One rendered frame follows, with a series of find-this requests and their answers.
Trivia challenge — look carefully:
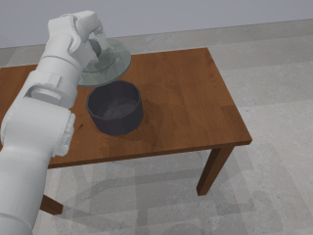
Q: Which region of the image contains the knob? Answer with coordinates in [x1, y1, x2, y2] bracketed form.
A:
[88, 39, 102, 57]

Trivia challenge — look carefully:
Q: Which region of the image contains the left robot hand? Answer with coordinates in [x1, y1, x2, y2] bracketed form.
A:
[73, 10, 108, 64]

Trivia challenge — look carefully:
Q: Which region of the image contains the lid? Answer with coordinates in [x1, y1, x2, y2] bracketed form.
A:
[77, 37, 132, 88]

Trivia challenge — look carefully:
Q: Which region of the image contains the table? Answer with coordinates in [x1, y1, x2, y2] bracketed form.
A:
[0, 47, 252, 215]

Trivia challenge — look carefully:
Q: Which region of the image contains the left robot upper arm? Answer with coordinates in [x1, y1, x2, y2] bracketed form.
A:
[0, 96, 76, 235]

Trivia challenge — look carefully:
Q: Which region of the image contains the pot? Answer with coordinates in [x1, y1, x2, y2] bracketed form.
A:
[85, 79, 144, 136]

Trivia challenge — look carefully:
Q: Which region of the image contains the robot left forearm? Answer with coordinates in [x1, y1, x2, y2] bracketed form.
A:
[0, 14, 90, 145]

